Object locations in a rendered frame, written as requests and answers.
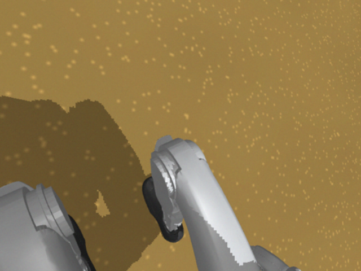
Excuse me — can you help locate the left robot foot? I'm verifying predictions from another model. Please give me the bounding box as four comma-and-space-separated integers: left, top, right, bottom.
68, 215, 96, 271

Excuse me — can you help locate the right robot foot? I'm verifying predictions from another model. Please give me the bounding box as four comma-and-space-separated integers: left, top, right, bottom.
142, 176, 184, 243

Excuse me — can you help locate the right robot hand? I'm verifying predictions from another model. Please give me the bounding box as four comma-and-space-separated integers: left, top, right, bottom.
250, 245, 290, 271

